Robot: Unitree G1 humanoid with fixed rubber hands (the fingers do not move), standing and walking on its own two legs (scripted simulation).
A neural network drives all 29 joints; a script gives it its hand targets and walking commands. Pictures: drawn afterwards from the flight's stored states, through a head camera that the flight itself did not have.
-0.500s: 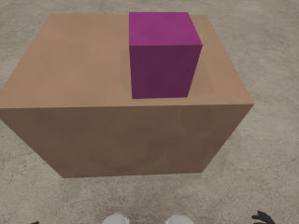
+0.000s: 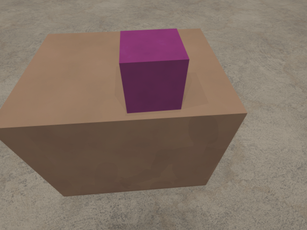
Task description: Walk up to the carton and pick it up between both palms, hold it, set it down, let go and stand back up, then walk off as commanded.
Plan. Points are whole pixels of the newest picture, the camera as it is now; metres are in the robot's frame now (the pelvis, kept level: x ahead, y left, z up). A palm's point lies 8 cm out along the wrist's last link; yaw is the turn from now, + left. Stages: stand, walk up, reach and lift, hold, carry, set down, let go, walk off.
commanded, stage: walk up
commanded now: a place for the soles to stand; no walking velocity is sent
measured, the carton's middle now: (151, 71) +0.63 +0.01 +0.07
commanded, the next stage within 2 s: none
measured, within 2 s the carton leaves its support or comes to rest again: neither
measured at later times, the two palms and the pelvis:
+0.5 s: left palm out of the picture +0.09 +0.38 -0.09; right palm (254, 193) +0.25 -0.29 -0.09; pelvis +0.10 +0.03 -0.01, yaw +3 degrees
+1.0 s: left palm (29, 192) +0.27 +0.39 -0.11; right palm (236, 202) +0.24 -0.25 -0.13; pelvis +0.15 +0.07 -0.02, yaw +0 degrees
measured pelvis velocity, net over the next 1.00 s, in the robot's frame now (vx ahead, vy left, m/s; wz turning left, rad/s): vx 0.15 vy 0.07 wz -0.01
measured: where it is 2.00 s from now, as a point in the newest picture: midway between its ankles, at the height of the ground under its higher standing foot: outside the picture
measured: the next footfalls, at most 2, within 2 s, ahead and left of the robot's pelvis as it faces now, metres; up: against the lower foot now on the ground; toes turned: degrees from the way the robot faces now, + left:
left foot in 0.46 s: +0.21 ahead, +0.15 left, +0.00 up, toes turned +0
right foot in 0.68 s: +0.23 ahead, -0.08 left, +0.00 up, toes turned -3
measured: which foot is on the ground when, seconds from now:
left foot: down 0.00-0.24, up 0.26-0.44, down 0.46-1.00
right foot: down 0.00-0.46, up 0.48-0.66, down 0.68-1.00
